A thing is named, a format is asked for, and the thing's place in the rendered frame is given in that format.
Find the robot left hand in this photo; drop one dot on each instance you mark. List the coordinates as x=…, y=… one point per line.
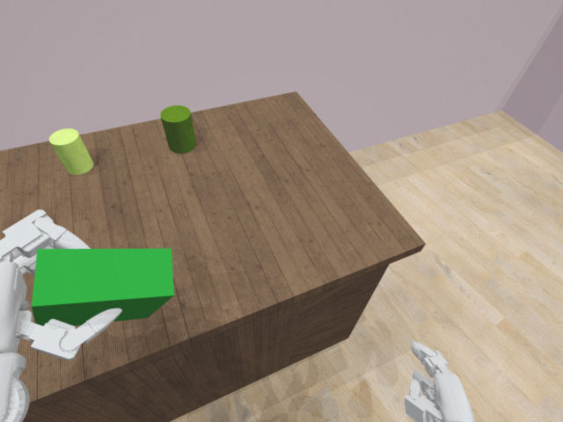
x=18, y=253

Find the robot right hand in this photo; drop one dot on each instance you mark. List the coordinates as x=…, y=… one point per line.
x=446, y=398

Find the table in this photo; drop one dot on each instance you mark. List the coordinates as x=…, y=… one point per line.
x=279, y=239

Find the sponge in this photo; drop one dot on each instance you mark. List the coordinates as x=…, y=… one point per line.
x=74, y=285

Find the robot left forearm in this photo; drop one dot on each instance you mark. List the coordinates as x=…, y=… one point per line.
x=14, y=395

